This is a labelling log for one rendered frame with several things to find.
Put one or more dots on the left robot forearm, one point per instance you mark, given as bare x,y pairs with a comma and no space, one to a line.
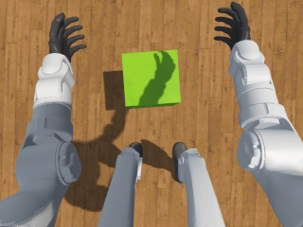
52,105

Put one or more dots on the carton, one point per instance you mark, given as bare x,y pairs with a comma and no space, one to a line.
151,79

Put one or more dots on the right robot forearm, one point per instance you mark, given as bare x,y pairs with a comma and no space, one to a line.
255,91

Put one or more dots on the robot left hand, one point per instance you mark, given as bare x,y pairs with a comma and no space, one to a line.
59,41

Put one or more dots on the robot right hand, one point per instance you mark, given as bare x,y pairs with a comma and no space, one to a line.
239,31

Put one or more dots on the robot left foot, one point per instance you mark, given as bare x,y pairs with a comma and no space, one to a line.
138,147

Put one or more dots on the robot left upper arm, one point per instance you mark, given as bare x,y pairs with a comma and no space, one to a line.
44,173

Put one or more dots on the robot right upper arm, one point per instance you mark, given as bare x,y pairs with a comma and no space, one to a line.
275,159

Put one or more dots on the robot right thigh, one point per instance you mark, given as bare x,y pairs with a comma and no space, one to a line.
203,209

